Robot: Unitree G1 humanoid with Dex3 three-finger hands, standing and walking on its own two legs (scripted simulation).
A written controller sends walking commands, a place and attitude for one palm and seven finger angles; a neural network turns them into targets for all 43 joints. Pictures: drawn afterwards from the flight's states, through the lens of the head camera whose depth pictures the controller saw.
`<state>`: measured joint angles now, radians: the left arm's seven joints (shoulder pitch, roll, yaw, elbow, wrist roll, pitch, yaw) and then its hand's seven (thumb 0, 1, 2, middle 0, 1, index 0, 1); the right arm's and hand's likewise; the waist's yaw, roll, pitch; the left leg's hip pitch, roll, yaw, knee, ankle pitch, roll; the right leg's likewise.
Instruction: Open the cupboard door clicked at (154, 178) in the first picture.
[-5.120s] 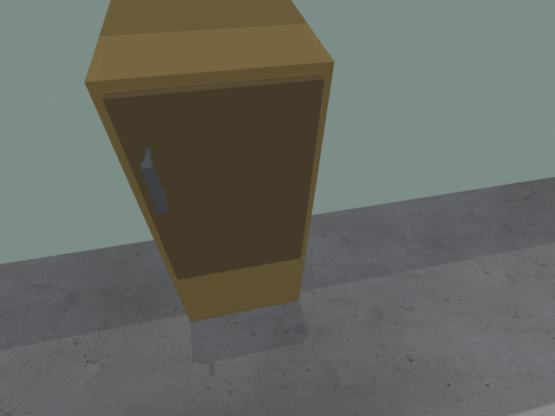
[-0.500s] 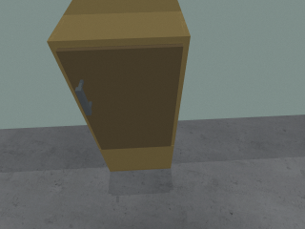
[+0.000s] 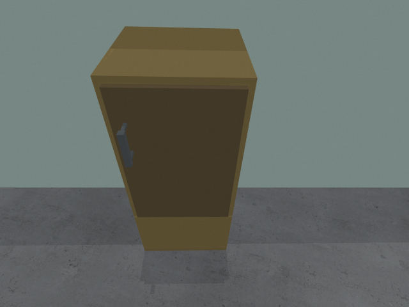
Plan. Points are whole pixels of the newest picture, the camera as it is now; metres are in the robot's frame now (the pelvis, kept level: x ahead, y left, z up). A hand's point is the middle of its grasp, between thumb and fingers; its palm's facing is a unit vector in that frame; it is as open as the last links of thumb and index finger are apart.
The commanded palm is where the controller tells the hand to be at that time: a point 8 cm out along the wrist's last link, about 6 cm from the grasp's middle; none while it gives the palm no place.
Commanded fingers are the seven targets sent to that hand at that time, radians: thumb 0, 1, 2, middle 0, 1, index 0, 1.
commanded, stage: raise the hand with hooked fingers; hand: left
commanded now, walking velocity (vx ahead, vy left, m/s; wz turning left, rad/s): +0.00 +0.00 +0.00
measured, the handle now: (126, 145) +0.54 +0.26 +0.00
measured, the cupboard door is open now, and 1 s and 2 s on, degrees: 0 0 0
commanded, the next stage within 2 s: none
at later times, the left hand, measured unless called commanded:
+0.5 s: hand out of the picture +0.13 +0.19 -0.09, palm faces +0.10 -0.99 +0.05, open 8.9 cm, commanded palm +0.13 +0.26 -0.05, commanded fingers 0.00 0.32 0.65 -0.24 -0.68 -0.24 -0.68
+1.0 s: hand (87, 257) +0.22 +0.25 -0.02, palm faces +0.16 -0.98 -0.10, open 12.0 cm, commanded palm +0.19 +0.30 -0.02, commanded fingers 0.00 -0.27 0.40 -0.28 -1.05 -0.28 -1.05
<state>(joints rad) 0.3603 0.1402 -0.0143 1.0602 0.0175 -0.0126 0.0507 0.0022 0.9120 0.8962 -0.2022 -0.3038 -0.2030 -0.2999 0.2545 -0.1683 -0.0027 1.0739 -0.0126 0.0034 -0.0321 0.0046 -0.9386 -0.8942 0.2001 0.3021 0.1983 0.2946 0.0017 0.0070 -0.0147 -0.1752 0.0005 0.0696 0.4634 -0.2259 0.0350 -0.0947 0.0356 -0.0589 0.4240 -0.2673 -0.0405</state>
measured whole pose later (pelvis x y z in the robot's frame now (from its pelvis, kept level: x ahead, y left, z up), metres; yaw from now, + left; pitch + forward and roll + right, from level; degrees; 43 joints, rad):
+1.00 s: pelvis -0.02 +0.02 -0.08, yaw +1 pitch +14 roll -4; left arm 0.35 0.28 0.26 0.00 -0.28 -0.41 -0.17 0.00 -0.04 0.49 -0.27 -0.91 -0.27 -0.91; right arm 0.29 -0.25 0.02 0.56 0.01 -0.17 -0.05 0.02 -0.90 -0.89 0.20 0.30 0.20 0.30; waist -0.01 0.03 -0.14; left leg -0.88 -0.02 -0.01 1.10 -0.47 0.06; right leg -0.77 0.06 -0.08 1.04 -0.52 -0.03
